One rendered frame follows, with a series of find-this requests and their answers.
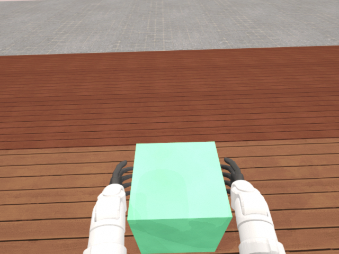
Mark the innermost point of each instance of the carton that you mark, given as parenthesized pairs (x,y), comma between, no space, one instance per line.
(178,199)

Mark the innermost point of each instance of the left robot forearm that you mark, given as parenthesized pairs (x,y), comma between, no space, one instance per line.
(108,222)

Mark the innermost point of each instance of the robot left hand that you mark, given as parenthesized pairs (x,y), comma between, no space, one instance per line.
(117,177)

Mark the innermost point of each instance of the robot right hand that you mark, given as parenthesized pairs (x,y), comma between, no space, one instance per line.
(234,170)

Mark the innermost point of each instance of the right robot forearm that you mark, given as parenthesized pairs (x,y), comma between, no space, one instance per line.
(256,229)

